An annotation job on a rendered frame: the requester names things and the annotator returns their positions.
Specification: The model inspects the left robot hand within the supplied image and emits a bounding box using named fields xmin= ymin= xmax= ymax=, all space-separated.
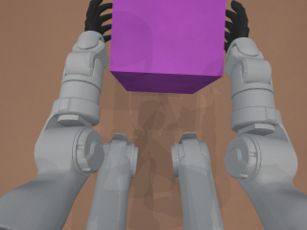
xmin=84 ymin=0 xmax=113 ymax=43

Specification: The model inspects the right robot thigh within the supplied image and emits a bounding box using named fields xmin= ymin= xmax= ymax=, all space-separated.
xmin=171 ymin=138 xmax=224 ymax=230

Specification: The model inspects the carton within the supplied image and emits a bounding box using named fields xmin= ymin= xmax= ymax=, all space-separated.
xmin=109 ymin=0 xmax=226 ymax=94

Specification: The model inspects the right robot hand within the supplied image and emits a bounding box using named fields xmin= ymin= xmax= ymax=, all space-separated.
xmin=224 ymin=0 xmax=249 ymax=53

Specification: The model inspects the robot left upper arm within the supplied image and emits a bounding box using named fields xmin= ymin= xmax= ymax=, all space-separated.
xmin=0 ymin=126 xmax=105 ymax=230

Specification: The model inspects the right robot forearm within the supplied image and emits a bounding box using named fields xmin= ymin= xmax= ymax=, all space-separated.
xmin=224 ymin=37 xmax=298 ymax=165

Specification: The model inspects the robot right upper arm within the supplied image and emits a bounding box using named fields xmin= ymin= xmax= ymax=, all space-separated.
xmin=224 ymin=133 xmax=307 ymax=230

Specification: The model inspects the left robot forearm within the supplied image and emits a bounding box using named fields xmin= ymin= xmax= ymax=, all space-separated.
xmin=34 ymin=31 xmax=109 ymax=158

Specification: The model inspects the right robot shin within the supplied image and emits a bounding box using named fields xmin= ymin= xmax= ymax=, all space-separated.
xmin=178 ymin=132 xmax=211 ymax=166

